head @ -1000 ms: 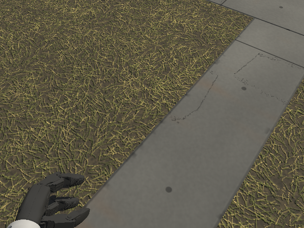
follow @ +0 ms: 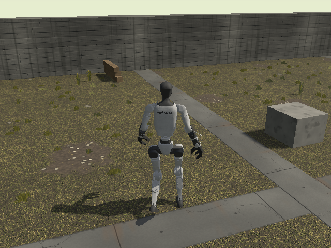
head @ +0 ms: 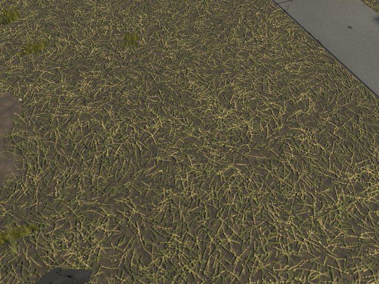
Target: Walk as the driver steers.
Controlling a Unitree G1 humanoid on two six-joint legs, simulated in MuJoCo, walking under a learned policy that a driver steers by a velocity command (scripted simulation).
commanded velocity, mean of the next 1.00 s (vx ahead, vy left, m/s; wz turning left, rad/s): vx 1.00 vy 0.00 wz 0.99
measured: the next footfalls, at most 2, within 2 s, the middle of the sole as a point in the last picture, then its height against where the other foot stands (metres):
left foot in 0.36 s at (160, 276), level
right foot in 0.76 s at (147, 167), level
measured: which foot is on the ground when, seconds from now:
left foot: up 0.00-0.34, down 0.36-0.76, up 0.78-1.00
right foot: down 0.00-0.36, up 0.38-0.74, down 0.76-1.00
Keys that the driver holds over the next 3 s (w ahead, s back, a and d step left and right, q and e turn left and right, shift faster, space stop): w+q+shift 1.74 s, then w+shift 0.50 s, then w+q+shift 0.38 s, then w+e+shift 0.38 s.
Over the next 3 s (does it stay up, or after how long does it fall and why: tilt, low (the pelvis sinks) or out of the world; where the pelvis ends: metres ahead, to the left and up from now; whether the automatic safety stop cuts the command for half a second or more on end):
stays up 0.58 1.95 0.01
